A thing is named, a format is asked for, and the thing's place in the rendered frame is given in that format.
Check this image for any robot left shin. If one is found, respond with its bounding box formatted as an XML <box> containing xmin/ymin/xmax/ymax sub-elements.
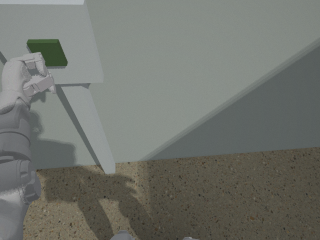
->
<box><xmin>118</xmin><ymin>230</ymin><xmax>129</xmax><ymax>234</ymax></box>

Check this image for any panel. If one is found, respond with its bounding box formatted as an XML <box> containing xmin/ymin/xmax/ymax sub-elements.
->
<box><xmin>0</xmin><ymin>0</ymin><xmax>116</xmax><ymax>174</ymax></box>

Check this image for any left robot upper arm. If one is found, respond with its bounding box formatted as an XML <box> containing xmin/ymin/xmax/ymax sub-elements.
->
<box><xmin>0</xmin><ymin>159</ymin><xmax>42</xmax><ymax>240</ymax></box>

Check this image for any button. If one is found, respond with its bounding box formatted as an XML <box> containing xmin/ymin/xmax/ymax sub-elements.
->
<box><xmin>26</xmin><ymin>39</ymin><xmax>68</xmax><ymax>67</ymax></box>

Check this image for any robot left hand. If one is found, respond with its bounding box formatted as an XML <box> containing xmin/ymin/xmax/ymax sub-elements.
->
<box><xmin>1</xmin><ymin>52</ymin><xmax>57</xmax><ymax>102</ymax></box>

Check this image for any robot left forearm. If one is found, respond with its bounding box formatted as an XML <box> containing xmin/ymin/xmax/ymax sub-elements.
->
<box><xmin>0</xmin><ymin>90</ymin><xmax>32</xmax><ymax>164</ymax></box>

